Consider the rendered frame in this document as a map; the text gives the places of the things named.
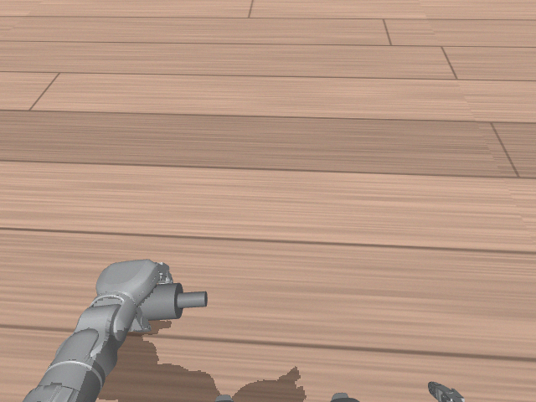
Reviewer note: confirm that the left robot hand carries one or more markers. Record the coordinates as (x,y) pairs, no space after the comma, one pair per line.
(136,279)

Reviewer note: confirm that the left robot arm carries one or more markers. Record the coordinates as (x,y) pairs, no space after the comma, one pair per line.
(88,355)

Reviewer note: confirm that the bottle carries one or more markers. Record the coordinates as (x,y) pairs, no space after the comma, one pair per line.
(167,301)

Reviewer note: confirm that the right robot hand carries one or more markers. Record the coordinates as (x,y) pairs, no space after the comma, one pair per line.
(444,394)

